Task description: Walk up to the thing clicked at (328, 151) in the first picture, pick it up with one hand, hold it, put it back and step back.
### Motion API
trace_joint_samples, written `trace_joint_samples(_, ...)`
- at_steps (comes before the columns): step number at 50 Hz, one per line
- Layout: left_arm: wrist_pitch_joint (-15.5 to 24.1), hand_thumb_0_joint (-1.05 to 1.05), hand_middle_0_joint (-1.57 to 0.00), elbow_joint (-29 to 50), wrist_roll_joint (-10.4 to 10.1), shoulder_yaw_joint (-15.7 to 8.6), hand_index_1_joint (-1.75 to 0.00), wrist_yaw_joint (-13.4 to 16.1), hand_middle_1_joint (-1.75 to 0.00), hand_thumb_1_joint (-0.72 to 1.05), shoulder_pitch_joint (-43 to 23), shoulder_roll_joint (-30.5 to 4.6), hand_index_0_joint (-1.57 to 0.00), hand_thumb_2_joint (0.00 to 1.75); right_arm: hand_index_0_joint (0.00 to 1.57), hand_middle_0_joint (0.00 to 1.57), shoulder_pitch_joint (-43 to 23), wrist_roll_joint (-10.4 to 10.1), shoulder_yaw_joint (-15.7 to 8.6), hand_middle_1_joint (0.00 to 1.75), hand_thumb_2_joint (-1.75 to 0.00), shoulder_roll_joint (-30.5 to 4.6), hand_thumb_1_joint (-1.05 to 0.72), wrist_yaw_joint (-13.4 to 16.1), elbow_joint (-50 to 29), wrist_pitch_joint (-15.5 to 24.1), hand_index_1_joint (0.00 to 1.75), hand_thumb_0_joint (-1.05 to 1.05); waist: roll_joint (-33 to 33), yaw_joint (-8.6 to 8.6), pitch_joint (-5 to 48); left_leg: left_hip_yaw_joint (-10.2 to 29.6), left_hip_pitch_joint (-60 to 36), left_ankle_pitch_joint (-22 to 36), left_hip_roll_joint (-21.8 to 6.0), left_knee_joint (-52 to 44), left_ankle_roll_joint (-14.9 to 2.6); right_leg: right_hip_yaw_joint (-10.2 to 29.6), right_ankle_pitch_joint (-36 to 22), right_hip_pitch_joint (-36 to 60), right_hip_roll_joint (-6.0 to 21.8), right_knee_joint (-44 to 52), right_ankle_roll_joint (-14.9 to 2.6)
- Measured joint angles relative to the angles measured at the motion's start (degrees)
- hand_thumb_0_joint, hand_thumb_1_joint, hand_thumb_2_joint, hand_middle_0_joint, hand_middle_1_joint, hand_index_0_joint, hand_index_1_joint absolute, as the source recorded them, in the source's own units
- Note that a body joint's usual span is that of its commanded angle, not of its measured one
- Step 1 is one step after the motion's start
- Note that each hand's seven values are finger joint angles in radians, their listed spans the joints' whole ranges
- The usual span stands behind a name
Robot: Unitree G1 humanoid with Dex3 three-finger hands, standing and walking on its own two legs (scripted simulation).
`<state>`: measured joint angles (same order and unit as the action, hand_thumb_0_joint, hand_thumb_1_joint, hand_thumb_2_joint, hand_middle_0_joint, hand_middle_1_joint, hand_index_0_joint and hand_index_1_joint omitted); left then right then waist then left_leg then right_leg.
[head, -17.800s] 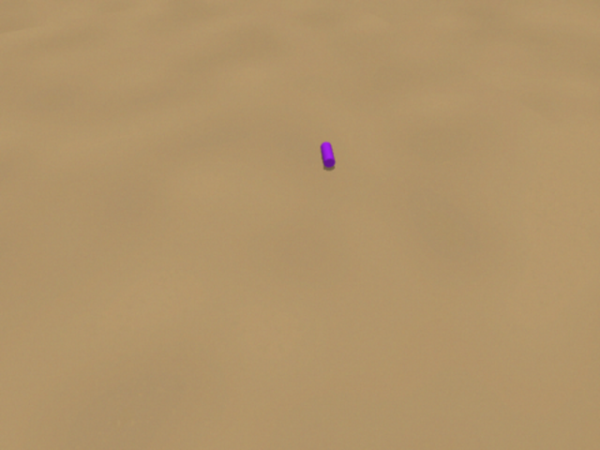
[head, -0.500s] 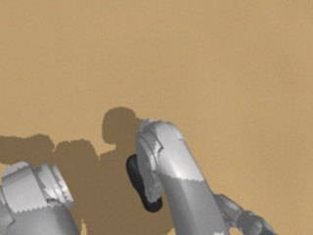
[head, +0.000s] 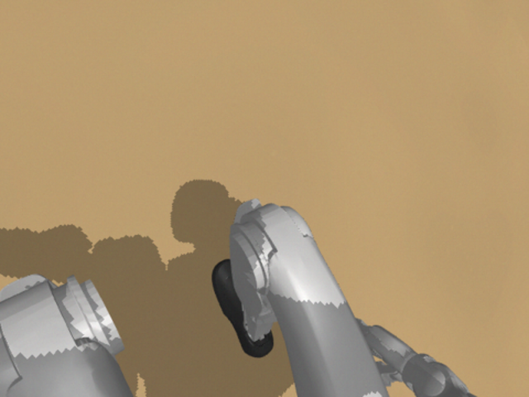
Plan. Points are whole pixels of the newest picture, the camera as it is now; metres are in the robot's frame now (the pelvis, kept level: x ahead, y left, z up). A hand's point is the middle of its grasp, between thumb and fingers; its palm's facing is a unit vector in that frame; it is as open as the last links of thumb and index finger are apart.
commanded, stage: close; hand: left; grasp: from above
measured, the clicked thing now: out of the picture +0.43 +0.38 -0.27
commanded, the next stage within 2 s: settle in 0.96 s
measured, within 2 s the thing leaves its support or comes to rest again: leaves its support in 1.40 s
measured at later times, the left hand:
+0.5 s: hand out of the picture +0.41 +0.37 -0.26, palm faces -0.44 -0.20 -0.88, open 10.0 cm
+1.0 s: hand out of the picture +0.42 +0.37 -0.25, palm faces -0.42 -0.20 -0.88, open 8.5 cm
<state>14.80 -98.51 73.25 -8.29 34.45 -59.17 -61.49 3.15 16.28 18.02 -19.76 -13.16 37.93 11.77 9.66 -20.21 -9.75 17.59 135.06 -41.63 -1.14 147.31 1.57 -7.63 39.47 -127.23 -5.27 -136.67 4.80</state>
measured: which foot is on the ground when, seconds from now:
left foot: down 0.00-1.00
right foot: down 0.00-1.00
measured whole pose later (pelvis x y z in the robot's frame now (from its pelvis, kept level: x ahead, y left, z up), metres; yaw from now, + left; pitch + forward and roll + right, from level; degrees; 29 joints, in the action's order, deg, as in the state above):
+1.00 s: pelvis +0.00 +0.00 +0.00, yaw +0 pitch +27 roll -16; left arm 14.7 -98.3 72.3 -8.1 33.7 -58.7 -61.9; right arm 2.9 16.8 19.3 -19.0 -13.1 37.4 11.2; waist 9.4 -20.2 -9.6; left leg 17.7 135.3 -41.2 -1.0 147.5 1.4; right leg -7.9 39.1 -127.1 -4.9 -136.7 4.6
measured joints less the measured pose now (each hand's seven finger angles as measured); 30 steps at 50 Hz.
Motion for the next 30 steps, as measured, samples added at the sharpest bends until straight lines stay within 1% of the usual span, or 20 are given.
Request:
trace_joint_samples(6, -0.6, 0.0, -0.3, 0.58, -0.2, 0.16, -0.83, 0.0, -0.86, -0.17, 0.48, 0.77, -0.33, 0.72, 0.2, 0.2, -0.04, 0.03, -0.22, 0.3, -0.9, 0.15, -0.9, -0.34, 0.26, -0.2, 0.3, 0.0, -0.3, 0.15, 0.64, 0.0, -0.03, -0.18, 0.13, -0.14, 0.09, -0.12, 0.2, 0.1, 0.29, 0.08, -0.35)
trace_joint_samples(10, -0.98, 0.0, -0.33, -0.24, -0.6, 0.51, -0.81, -0.44, -0.84, -0.13, 0.73, 0.86, -0.36, 0.69, 0.2, 0.2, -0.44, -0.06, -0.4, 0.3, -0.9, 0.18, -0.9, -0.38, -0.1, -0.17, 0.3, 0.0, -0.45, 0.15, 0.61, -0.06, -0.03, 0.01, 0.06, -0.11, -0.09, -0.04, 0.04, 0.16, 0.22, 0.11, 0.09)
trace_joint_samples(13, -0.62, 0.0, -0.36, -0.09, -0.79, 0.21, -0.79, -0.58, -0.82, -0.1, 0.88, 0.97, -0.39, 0.67, 0.2, 0.2, -0.77, -0.12, -0.34, 0.3, -0.9, 0.14, -0.9, -0.28, -0.21, -0.07, 0.3, 0.0, -0.47, 0.32, 0.35, -0.16, 0.02, 0.35, 0.08, -0.13, -0.21, 0.01, -0.21, 0.18, 0.23, 0.14, 0.0)
trace_joint_samples(18, 0.07, 0.0, -0.41, -0.7, -0.56, 0.17, -0.76, -0.99, -0.79, -0.03, 0.81, 0.35, -0.45, 0.64, 0.2, 0.2, -0.95, -0.24, -0.06, 0.3, -0.9, 0.14, -0.9, -0.22, -0.44, 0.09, 0.3, 0.0, -0.16, 0.2, -0.12, -0.37, 0.09, 0.8, 0.14, 0.07, -0.36, 0.17, -0.47, 0.17, 0.25, -0.15, -0.13)
trace_joint_samples(21, 0.7, 0.0, -0.45, -0.51, -0.31, -0.06, -0.74, -0.7, -0.78, 0.02, 0.83, -0.01, -0.48, 0.61, 0.2, 0.2, -0.9, -0.2, 0.16, 0.3, -0.9, 0.24, -0.9, -0.01, -0.33, 0.02, 0.3, 0.0, 0.05, 0.33, -0.27, -0.35, 0.02, 0.71, 0.02, 0.26, -0.36, 0.17, -0.51, 0.13, 0.14, -0.3, -0.23)
trace_joint_samples(24, 0.93, 0.0, -0.48, -0.71, 0.1, 0.63, -0.72, -0.37, -0.76, 0.07, 0.57, -0.18, -0.52, 0.58, 0.2, 0.2, -0.83, 0.04, 0.28, 0.3, -0.9, 0.29, -0.9, 0.02, -0.16, -0.01, 0.3, 0.0, -0.01, 0.34, -0.27, -0.37, 0.01, 0.54, 0.02, 0.36, -0.38, 0.19, -0.35, 0.15, 0.16, -0.39, -0.22)
trace_joint_samples(26, 0.96, 0.0, -0.5, -0.82, 0.21, 0.68, -0.7, -0.23, -0.75, 0.11, 0.33, -0.3, -0.55, 0.57, 0.2, 0.2, -0.8, 0.08, 0.46, 0.3, -0.9, 0.32, -0.9, 0.07, -0.01, 0.0, 0.3, 0.0, -0.03, 0.33, -0.15, -0.32, 0.02, 0.37, -0.01, 0.42, -0.36, 0.17, -0.26, 0.12, 0.16, -0.42, -0.16)
trace_joint_samples(30, 0.75, 0.0, -0.55, -1.33, 0.06, 1.15, -0.68, 0.4, -0.74, 0.17, -0.2, -0.57, -0.59, 0.54, 0.2, 0.2, -0.79, 0.25, 0.71, 0.3, -0.9, 0.49, -0.9, 0.05, 0.06, 0.09, 0.3, 0.0, 0.04, 0.19, -0.02, -0.1, 0.0, 0.06, -0.03, 0.49, -0.25, 0.02, -0.11, 0.12, 0.14, -0.38, 0.05)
